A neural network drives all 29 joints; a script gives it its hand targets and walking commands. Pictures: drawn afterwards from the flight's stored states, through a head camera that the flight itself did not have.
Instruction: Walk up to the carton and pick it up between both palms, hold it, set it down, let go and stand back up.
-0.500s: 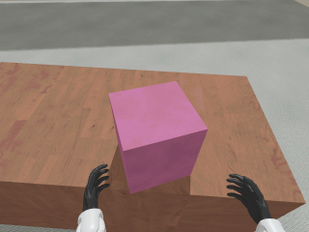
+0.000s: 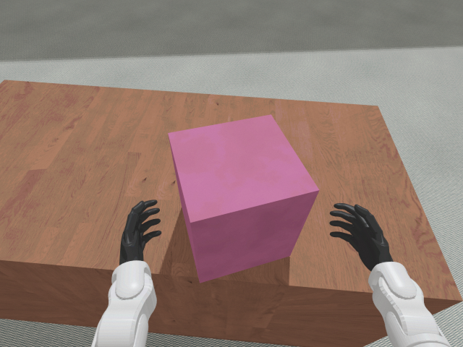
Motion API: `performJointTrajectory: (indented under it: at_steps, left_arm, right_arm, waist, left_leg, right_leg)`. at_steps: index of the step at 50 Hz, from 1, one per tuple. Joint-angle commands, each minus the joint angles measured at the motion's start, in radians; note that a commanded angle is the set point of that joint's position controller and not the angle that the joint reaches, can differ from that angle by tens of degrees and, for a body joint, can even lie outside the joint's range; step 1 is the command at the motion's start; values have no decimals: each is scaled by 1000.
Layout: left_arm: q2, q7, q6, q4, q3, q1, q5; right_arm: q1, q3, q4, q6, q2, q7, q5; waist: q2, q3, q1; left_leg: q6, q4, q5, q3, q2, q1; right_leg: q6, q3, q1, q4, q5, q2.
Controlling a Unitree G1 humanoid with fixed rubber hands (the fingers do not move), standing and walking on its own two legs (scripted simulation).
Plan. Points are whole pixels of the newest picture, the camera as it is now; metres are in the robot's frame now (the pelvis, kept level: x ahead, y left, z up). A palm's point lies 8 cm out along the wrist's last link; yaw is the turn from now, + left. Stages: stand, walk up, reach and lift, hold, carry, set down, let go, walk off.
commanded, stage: reach and lift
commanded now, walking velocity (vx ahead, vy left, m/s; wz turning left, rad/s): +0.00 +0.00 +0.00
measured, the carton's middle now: (234, 200) +0.41 +0.05 -0.01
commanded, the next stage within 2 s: none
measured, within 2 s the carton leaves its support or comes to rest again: neither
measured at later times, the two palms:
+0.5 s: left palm (134, 209) +0.30 +0.20 +0.09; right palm (360, 193) +0.39 -0.16 +0.09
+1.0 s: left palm (121, 174) +0.34 +0.22 +0.13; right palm (347, 148) +0.44 -0.13 +0.14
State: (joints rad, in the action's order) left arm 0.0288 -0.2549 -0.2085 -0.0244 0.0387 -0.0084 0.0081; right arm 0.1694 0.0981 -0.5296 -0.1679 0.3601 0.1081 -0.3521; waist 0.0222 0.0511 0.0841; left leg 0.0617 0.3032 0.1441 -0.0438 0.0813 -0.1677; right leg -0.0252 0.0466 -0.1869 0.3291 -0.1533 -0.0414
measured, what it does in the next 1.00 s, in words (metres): stands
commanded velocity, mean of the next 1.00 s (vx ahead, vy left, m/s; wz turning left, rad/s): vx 0.00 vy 0.00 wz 0.00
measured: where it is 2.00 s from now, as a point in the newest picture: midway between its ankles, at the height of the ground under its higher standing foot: outside the picture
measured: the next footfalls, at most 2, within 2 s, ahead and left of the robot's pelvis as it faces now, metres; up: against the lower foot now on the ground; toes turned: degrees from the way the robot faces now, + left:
none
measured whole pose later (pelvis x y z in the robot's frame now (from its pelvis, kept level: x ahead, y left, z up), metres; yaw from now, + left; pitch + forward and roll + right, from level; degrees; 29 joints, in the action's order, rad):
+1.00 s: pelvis -0.01 -0.01 +0.00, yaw +1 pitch +5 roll +0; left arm -0.06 -0.24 -0.69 -0.09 0.18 0.56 -0.08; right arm 0.78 0.14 -0.66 0.28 0.43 0.03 -0.44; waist 0.01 -0.01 0.14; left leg 0.07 0.33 0.13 0.00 0.08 -0.29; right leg -0.03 0.02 -0.29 0.35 -0.14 -0.05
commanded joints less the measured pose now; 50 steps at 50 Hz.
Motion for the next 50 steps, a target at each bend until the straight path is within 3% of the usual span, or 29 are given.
performJointTrajectory:
  at_steps: [1, 3, 4, 7, 12, 15, 18, 21, 23, 24, 26, 28, 30, 33, 34, 36, 37, 39, 40, 41, 42, 45, 46, 50]
  left_arm:
    - [10, 13, -50, 212, -8, 229, 12]
    - [20, 14, -82, 231, -7, 230, 5]
    - [-6, 16, -98, 245, 10, 305, -1]
    - [-9, 14, -141, 261, 25, 337, -5]
    - [-27, 9, -218, 276, 51, 401, -8]
    - [-52, 9, -267, 280, 55, 496, -20]
    - [-62, 3, -313, 310, 41, 548, -46]
    - [-67, 13, -358, 321, 69, 527, -45]
    - [-82, 24, -375, 306, 91, 593, -47]
    - [-88, 29, -381, 303, 95, 562, -37]
    - [-117, 39, -389, 303, 122, 631, -46]
    - [-97, 37, -405, 321, 113, 626, -54]
    - [-108, 46, -422, 268, 136, 633, -46]
    - [-104, 57, -432, 242, 145, 677, -42]
    - [-113, 57, -435, 238, 141, 707, -49]
    - [-100, 52, -439, 213, 144, 740, -41]
    - [-133, 49, -433, 231, 157, 787, -45]
    - [-142, 38, -433, 240, 145, 828, -56]
    - [-145, 30, -432, 216, 151, 839, -57]
    - [-154, 27, -430, 213, 133, 881, -69]
    - [-149, 24, -430, 217, 145, 874, -69]
    - [-165, 18, -429, 161, 119, 912, -77]
    - [-182, 13, -429, 147, 117, 990, -86]
    - [-169, 4, -444, 100, 108, 1016, -100]
  right_arm:
    - [331, -71, 189, 19, 176, -9, -10]
    - [336, -73, 180, 46, 178, -16, -7]
    - [417, -74, 221, 58, 189, -20, -11]
    - [460, -71, 223, 100, 186, -27, -8]
    - [522, -55, 208, 174, 178, -45, -19]
    - [593, -66, 202, 225, 182, -62, -24]
    - [640, -61, 214, 263, 189, -71, -33]
    - [656, -35, 230, 289, 198, -89, -45]
    - [734, -38, 239, 306, 202, -103, -44]
    - [708, -47, 242, 313, 202, -106, -45]
    - [786, -30, 275, 323, 200, -112, -61]
    - [781, -29, 289, 334, 207, -114, -64]
    - [805, -14, 250, 347, 222, -120, -64]
    - [843, -27, 183, 365, 237, -116, -70]
    - [869, -23, 188, 368, 227, -115, -83]
    - [887, -36, 118, 376, 243, -107, -69]
    - [941, -27, 139, 374, 239, -103, -83]
    - [974, -34, 164, 377, 240, -93, -89]
    - [1000, -20, 129, 386, 236, -92, -91]
    - [1023, -37, 143, 383, 240, -88, -78]
    - [1029, -34, 118, 387, 243, -85, -83]
    - [1068, -45, 100, 388, 243, -82, -78]
    - [1127, -55, 72, 393, 257, -83, -84]
    - [1164, -54, -20, 409, 273, -69, -82]
  waist:
    - [46, -314, 4]
    - [58, -328, -8]
    - [57, -325, 12]
    - [76, -337, 14]
    - [41, -357, 27]
    - [23, -360, 16]
    - [-4, -419, -3]
    - [20, -469, 9]
    - [29, -464, 14]
    - [40, -480, -2]
    - [49, -492, 40]
    - [47, -525, 20]
    - [74, -489, 22]
    - [66, -466, 26]
    - [58, -471, 41]
    - [52, -466, 25]
    - [38, -497, 52]
    - [38, -551, 48]
    - [41, -546, 66]
    - [29, -559, 50]
    - [20, -582, 61]
    - [9, -613, 50]
    - [-18, -617, 55]
    - [-12, -621, 56]
  left_leg:
    - [-47, 10, -245, -13, -74, 194]
    - [-42, 13, -261, -9, -71, 208]
    - [-43, 7, -237, -13, -70, 201]
    - [-48, -3, -193, -14, -73, 194]
    - [-45, -4, -216, -18, -80, 164]
    - [-47, -16, -134, -17, -86, 145]
    - [-45, 11, -164, -14, -85, 158]
    - [-40, 34, -270, -13, -83, 167]
    - [-43, 29, -253, -12, -84, 122]
    - [-45, 25, -269, -15, -87, 130]
    - [-44, 22, -250, -26, -91, 103]
    - [-42, 31, -305, -15, -90, 113]
    - [-39, 31, -308, -13, -87, 105]
    - [-38, 18, -267, -13, -77, 97]
    - [-34, 19, -274, -16, -80, 97]
    - [-34, 13, -262, -8, -77, 108]
    - [-37, 19, -244, -11, -76, 107]
    - [-35, 23, -221, -14, -81, 101]
    - [-39, 27, -217, -12, -77, 86]
    - [-37, 30, -215, -12, -85, 86]
    - [-39, 37, -242, -5, -81, 85]
    - [-35, 42, -216, -9, -83, 69]
    - [-33, 47, -204, -3, -82, 60]
    - [-26, 57, -240, 9, -70, 100]
  right_leg:
    - [-26, -22, 54, -59, 164, -39]
    - [-27, -27, 58, -61, 178, -45]
    - [-20, -23, 55, -61, 155, -41]
    - [-13, -24, 45, -57, 127, -42]
    - [-9, -13, 82, -48, 156, -40]
    - [0, -10, 70, -51, 93, -31]
    - [10, -10, 72, -29, 138, -28]
    - [23, -9, 113, -5, 287, -32]
    - [34, 3, 153, 9, 339, -17]
    - [36, -8, 159, 14, 357, -28]
    - [39, 0, 173, 16, 357, -28]
    - [34, -6, 198, 25, 407, -30]
    - [43, -18, 205, 25, 429, -35]
    - [47, -17, 171, 16, 399, -27]
    - [39, -16, 178, 16, 388, -33]
    - [37, -21, 154, 8, 352, -36]
    - [32, -20, 150, 4, 319, -29]
    - [32, -21, 150, 2, 277, -34]
    - [32, -19, 136, 2, 265, -27]
    - [31, -22, 130, 7, 242, -34]
    - [30, -11, 146, 9, 282, -25]
    - [36, -19, 133, 16, 253, -27]
    - [31, -17, 109, 11, 229, -22]
    - [20, -33, 65, 2, 193, -31]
